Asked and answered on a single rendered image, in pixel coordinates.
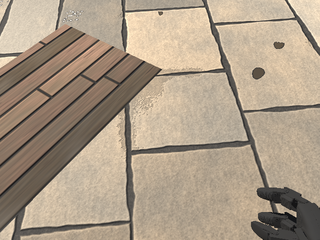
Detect right robot hand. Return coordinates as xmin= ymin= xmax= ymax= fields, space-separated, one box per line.
xmin=251 ymin=187 xmax=320 ymax=240

